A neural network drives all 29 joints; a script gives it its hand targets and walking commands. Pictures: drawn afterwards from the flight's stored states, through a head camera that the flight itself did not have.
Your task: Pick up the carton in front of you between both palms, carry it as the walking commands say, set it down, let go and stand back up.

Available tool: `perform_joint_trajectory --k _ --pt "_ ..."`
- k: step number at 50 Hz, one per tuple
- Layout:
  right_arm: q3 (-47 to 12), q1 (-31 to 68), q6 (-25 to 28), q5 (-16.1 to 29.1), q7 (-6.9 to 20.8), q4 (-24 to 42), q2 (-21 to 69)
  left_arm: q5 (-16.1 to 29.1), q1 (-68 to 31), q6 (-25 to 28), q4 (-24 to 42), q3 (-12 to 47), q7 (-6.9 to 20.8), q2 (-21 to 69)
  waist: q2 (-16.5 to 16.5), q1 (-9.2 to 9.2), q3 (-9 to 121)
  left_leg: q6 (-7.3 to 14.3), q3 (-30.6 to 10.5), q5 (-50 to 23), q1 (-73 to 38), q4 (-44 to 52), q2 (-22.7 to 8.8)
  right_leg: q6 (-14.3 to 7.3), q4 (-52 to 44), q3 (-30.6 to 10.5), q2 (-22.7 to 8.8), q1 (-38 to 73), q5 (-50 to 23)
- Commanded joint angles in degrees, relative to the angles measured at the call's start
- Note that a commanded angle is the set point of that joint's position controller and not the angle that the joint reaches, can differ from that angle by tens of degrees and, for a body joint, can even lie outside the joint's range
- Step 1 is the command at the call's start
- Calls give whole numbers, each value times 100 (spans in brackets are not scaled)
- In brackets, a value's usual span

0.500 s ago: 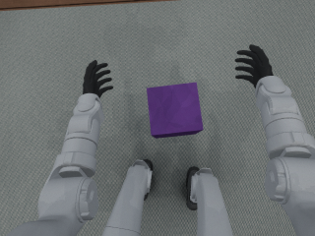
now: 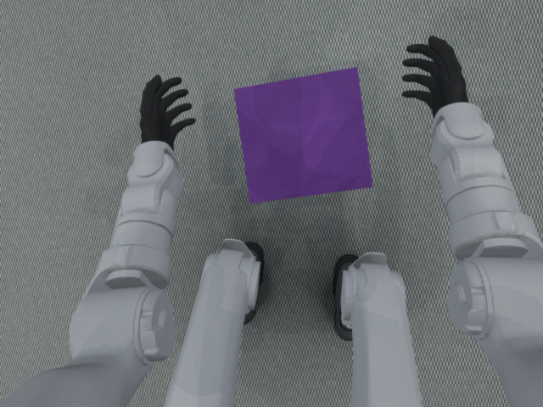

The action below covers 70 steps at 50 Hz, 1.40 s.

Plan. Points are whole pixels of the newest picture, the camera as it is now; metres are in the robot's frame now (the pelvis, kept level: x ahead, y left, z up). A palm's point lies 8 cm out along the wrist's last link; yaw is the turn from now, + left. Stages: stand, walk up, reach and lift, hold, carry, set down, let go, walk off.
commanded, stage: reach and lift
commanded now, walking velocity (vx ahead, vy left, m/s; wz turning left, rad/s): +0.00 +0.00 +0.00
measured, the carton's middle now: (303, 145) +0.46 +0.00 -0.40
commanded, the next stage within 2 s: none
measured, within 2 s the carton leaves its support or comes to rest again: leaves its support in 1.32 s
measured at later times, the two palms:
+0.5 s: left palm (196, 147) +0.45 +0.20 -0.32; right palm (399, 127) +0.49 -0.17 -0.34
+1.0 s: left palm (211, 140) +0.46 +0.18 -0.32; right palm (384, 125) +0.50 -0.14 -0.33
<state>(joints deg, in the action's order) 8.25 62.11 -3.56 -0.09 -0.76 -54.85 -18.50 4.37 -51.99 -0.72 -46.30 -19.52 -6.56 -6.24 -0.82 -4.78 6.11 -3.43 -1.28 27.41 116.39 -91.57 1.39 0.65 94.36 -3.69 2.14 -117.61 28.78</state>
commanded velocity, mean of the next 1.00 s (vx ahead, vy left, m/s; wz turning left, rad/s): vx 0.00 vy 0.00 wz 0.00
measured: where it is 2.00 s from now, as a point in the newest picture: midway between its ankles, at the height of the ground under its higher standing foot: (295, 304)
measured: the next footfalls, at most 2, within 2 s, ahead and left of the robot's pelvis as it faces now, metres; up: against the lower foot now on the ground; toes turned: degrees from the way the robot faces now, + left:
none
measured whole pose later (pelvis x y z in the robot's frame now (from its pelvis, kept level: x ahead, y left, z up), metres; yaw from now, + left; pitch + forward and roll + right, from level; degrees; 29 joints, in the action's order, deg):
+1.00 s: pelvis -0.04 +0.01 -0.14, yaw +1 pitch +40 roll +3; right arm -4.6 80.6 1.0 12.6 -4.8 -68.9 -21.1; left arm 16.8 -74.0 2.4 -63.2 -5.1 -9.8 -12.4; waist 1.7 -3.6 -15.2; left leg -4.3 -1.5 29.0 131.6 -120.5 3.5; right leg 1.2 123.5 -3.2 1.2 -131.9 31.6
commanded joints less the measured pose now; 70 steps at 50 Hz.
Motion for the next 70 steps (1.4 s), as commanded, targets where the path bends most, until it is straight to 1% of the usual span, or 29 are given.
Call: perform_joint_trajectory --k 1,4,7,12,16,19,22,24,25,27,28,30,32,34,36,38,43,48,50,52,53,55,57,58,59,61,63,66,70 --pt "-215 1377 122 301 -94 868 -713 320 -712 117 688 223 -99 -750 -805 -85 6255 -237 659 -2571 -2268 -172 294 145 132 266 132 4291 -3046" --pt "-346 1654 80 510 -143 1065 -885 512 -941 62 910 406 -177 -860 -801 -61 6555 -226 705 -2368 -2217 -540 270 144 492 317 115 4239 -2768" --pt "-423 1890 15 641 -150 868 -970 594 -1249 -32 870 491 -250 -924 -741 -71 6156 -210 734 -1830 -2058 -803 216 133 696 365 76 3728 -2005" --pt "-511 2402 21 798 -127 30 -1085 611 -1962 -95 238 547 -307 -961 -538 -65 4877 -170 679 -884 -1792 -1202 100 68 945 349 -54 2456 -679" --pt "-632 2775 127 932 -129 -575 -1209 626 -2448 -21 -356 615 -319 -1010 -369 -86 4295 -149 599 -642 -1813 -1510 32 28 1230 297 -136 1862 -270" --pt "-752 3015 241 1036 -146 -875 -1305 674 -2732 82 -705 686 -326 -1077 -303 -73 4076 -141 531 -707 -1846 -1744 5 13 1473 257 -185 1654 -279" --pt "-873 3293 366 1145 -203 -850 -1419 824 -2968 204 -780 815 -360 -1137 -312 -43 4342 -139 500 -1001 -2027 -1979 11 11 1719 254 -203 1810 -546" --pt "-1007 3423 460 1236 -258 -754 -1436 1214 -3022 257 -897 1126 -338 -903 -388 148 4608 -150 478 -1295 -2111 -2121 44 1 1835 270 -221 2071 -835" --pt "-1051 3470 489 1241 -285 -705 -1464 1336 -3092 261 -927 1200 -315 -877 -458 193 4592 -165 496 -1284 -1893 -2166 71 -6 1861 248 -247 2190 -855" --pt "-1093 3561 493 1214 -337 -585 -1417 1500 -3205 266 -996 1309 -253 -926 -696 318 4491 -135 450 -1321 -1646 -2235 90 31 1910 274 -259 2282 -1023" --pt "-1081 3571 493 1201 -355 -518 -1378 1515 -3223 279 -1022 1306 -239 -1002 -720 336 4490 -122 451 -1373 -1616 -2273 101 43 1929 276 -253 2311 -1110" --pt "-1111 3528 490 1218 -378 -427 -1287 1492 -3169 310 -1035 1272 -253 -1122 -721 289 4650 -112 496 -1532 -1647 -2333 121 59 1989 264 -231 2536 -1341" --pt "-1183 3375 476 1270 -391 -404 -1177 1442 -2944 329 -1086 1241 -294 -1140 -704 167 4847 -106 552 -1666 -1721 -2349 141 70 2036 272 -194 2731 -1520" --pt "-1205 3151 448 1275 -377 -561 -1049 1345 -2685 334 -1263 1165 -325 -1139 -663 47 4628 -92 567 -1607 -1624 -2323 148 66 2035 261 -171 2582 -1479" --pt "-1174 3022 429 1250 -349 -703 -929 1211 -2597 347 -1338 1071 -330 -1107 -593 1 4308 -80 558 -1493 -1453 -2288 145 49 1996 237 -155 2295 -1368" --pt "-1143 2958 437 1233 -335 -793 -858 1119 -2633 373 -1302 1039 -326 -1063 -514 18 4175 -77 545 -1463 -1384 -2267 142 35 1969 221 -136 2106 -1338" --pt "-1071 2988 496 1191 -370 -913 -826 1092 -2918 415 -1140 1132 -317 -939 -329 166 4080 -104 497 -1410 -1441 -2226 162 15 1891 211 -120 1812 -1209" --pt "-1349 3354 569 1310 -394 -842 -354 1275 -3326 425 -1063 1500 -320 -362 -286 226 4100 -127 471 -1293 -1613 -2168 239 -9 1813 205 -92 1769 -983" --pt "-1351 3462 598 1232 -419 -921 -239 1251 -3404 424 -1204 1489 -338 -165 -307 268 4003 -132 463 -1203 -1617 -2134 287 -8 1776 219 -71 1742 -885" --pt "-1447 3506 605 1193 -391 -1031 142 1120 -3409 440 -1392 1418 -340 34 -358 163 3881 -95 470 -1109 -1638 -2091 329 0 1734 232 -33 1686 -799" --pt "-1566 3688 603 1202 -315 -991 626 1055 -3563 451 -1379 1458 -273 408 -385 86 3833 -61 483 -1084 -1626 -2064 368 -14 1722 224 8 1682 -771" --pt "-1927 4421 584 1197 -51 -863 2120 897 -4322 423 -1339 1687 13 1766 -431 63 3958 -19 505 -1214 -1503 -2143 458 -59 1764 192 126 1718 -973" --pt "-2051 4812 471 1050 232 -842 3357 696 -4985 286 -1186 1796 345 2917 -439 115 3959 5 550 -1190 -1424 -2274 572 -81 1854 246 224 1656 -983" --pt "-2016 4830 412 959 346 -821 3763 591 -5184 201 -1086 1797 485 3265 -454 128 3909 14 586 -1119 -1381 -2323 623 -85 1883 304 265 1612 -915" --pt "-1943 4789 371 864 405 -844 3908 462 -5219 143 -1037 1683 551 3400 -480 111 3837 10 605 -1058 -1345 -2359 633 -70 1911 350 289 1472 -843" --pt "-1871 4897 309 841 545 -555 4506 431 -5509 34 -798 1769 737 3922 -417 98 3982 40 647 -1140 -1402 -2383 700 -96 1938 428 389 1486 -923" --pt "-1895 4908 253 890 619 -278 4922 538 -5628 -37 -549 1928 847 4336 -390 133 4389 29 720 -1403 -1517 -2463 732 -111 2008 485 458 1767 -1251" --pt "-2105 4947 186 1060 616 347 5470 796 -5740 -127 -34 2313 904 4896 -417 207 5464 7 799 -1933 -1925 -2558 777 -85 2101 571 531 2487 -1913" --pt "-2541 4773 -48 1237 510 1417 6197 1009 -5727 -376 1050 2930 865 5424 -463 216 7256 -42 884 -2288 -2616 -2469 841 -6 2065 673 627 3659 -2471"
